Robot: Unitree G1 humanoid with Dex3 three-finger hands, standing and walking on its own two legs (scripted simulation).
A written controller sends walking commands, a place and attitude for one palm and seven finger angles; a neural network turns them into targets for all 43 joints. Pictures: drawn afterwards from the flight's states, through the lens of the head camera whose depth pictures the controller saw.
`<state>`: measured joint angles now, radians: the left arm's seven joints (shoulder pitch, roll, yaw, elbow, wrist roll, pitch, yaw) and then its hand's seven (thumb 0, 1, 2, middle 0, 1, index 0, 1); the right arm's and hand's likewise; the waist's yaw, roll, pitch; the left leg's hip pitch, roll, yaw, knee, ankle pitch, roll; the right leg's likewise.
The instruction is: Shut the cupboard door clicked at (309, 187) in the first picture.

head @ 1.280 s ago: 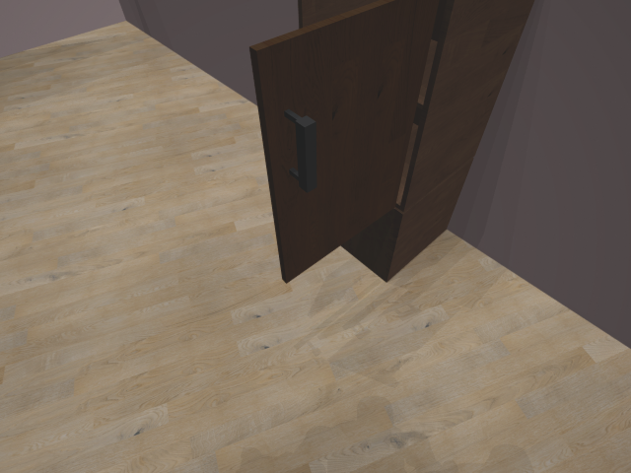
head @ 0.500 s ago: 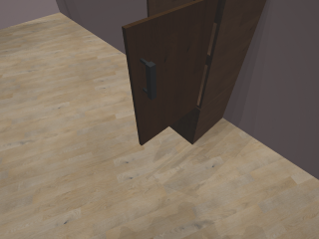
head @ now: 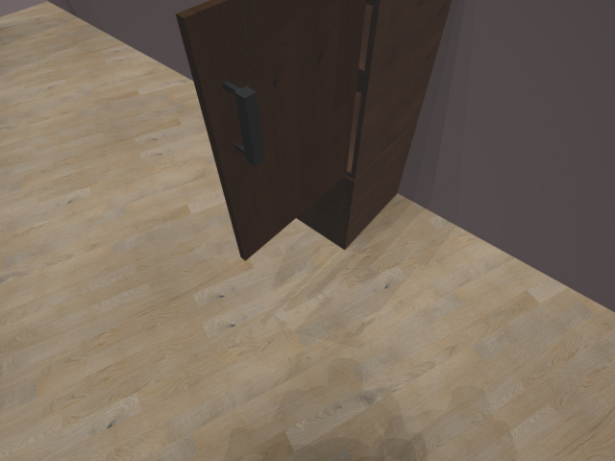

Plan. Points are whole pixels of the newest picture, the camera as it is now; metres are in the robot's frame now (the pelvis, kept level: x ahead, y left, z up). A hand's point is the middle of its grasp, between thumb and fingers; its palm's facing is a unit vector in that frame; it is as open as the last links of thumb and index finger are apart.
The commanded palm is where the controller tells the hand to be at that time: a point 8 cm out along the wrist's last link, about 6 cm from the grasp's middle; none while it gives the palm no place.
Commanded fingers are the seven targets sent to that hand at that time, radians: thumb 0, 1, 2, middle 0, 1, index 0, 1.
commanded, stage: walk around to get in front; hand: left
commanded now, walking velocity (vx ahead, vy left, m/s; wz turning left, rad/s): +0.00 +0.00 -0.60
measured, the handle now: (242, 124) +0.61 +0.16 +0.07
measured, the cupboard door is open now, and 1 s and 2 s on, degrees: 88 88 88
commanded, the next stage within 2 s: none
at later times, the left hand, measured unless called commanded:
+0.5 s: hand out of the picture +0.07 +0.16 -0.16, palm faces -0.18 -0.95 -0.26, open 7.4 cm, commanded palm none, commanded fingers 0.00 0.90 0.90 -0.20 -0.30 -0.20 -0.30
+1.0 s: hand (242, 409) +0.21 +0.12 -0.16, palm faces -0.55 -0.79 -0.26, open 7.4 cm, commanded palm none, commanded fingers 0.00 0.90 0.90 -0.20 -0.30 -0.20 -0.30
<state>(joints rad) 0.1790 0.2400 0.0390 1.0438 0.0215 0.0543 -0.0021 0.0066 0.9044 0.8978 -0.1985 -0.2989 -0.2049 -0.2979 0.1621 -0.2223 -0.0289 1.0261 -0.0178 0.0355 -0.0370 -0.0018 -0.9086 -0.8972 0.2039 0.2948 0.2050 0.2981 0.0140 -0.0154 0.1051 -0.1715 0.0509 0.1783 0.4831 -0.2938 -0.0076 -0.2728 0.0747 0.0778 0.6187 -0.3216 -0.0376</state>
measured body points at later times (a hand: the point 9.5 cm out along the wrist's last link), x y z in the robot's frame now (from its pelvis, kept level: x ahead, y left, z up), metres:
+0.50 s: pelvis -0.01 -0.03 +0.01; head +0.06 -0.05 +0.45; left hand +0.08 +0.21 -0.14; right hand +0.07 -0.30 -0.14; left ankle +0.00 +0.14 -0.67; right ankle -0.01 -0.11 -0.73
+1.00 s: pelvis +0.00 -0.01 -0.01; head +0.05 -0.04 +0.44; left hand +0.24 +0.16 -0.14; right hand -0.11 -0.25 -0.15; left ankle +0.03 +0.14 -0.73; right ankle -0.07 -0.11 -0.72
